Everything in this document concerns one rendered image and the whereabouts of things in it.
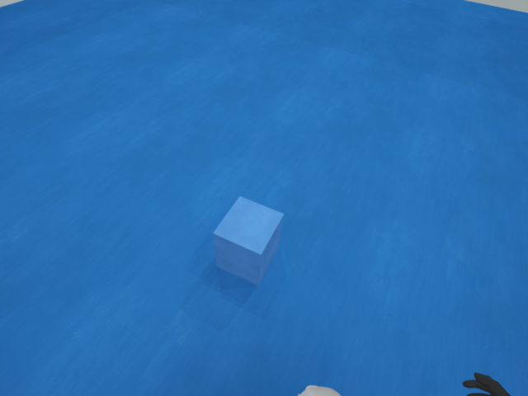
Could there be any carton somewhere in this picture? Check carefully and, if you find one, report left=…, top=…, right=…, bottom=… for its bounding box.
left=213, top=196, right=284, bottom=286

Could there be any robot right hand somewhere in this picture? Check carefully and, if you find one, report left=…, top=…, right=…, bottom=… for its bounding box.
left=463, top=372, right=511, bottom=396

